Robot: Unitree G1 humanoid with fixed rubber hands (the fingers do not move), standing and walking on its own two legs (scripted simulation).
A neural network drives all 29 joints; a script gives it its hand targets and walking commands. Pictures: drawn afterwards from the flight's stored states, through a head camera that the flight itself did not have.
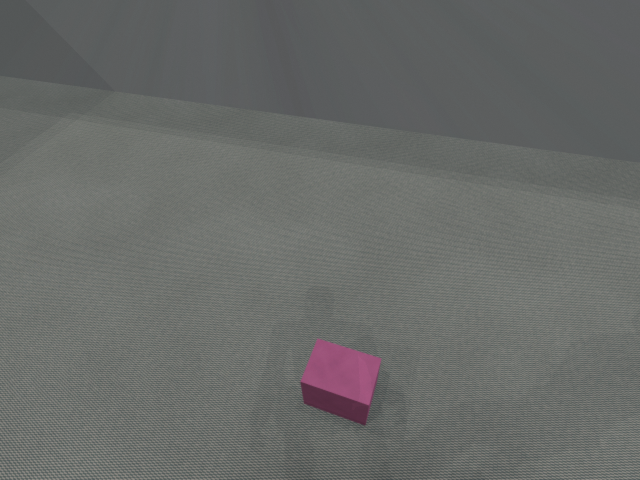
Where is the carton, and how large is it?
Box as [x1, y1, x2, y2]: [300, 338, 381, 424]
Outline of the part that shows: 317,338 300,381 304,403 359,423 365,424 381,358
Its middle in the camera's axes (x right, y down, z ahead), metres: +0.06 +0.43 +1.18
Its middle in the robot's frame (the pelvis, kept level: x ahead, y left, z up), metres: +0.52 +0.01 -0.69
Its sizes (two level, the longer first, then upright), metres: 0.200 0.142 0.173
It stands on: the floor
